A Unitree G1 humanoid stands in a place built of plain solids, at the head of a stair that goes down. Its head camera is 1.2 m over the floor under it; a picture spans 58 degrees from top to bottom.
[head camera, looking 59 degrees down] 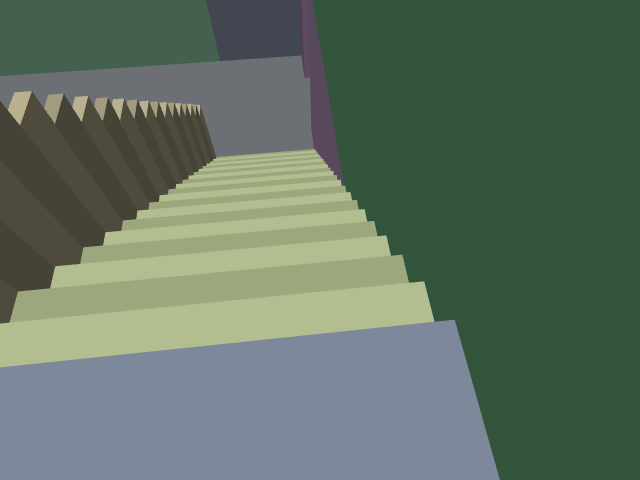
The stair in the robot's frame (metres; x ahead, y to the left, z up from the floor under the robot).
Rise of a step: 0.20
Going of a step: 0.22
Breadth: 1.57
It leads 6 degrees to the left of straight ahead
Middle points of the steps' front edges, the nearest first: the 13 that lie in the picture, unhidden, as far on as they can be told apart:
0.37 0.39 0.00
0.59 0.41 -0.20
0.81 0.43 -0.40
1.02 0.46 -0.60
1.24 0.48 -0.80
1.46 0.50 -1.00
1.68 0.53 -1.20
1.90 0.55 -1.40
2.12 0.58 -1.60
2.34 0.60 -1.80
2.56 0.62 -2.00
2.77 0.65 -2.20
2.99 0.67 -2.40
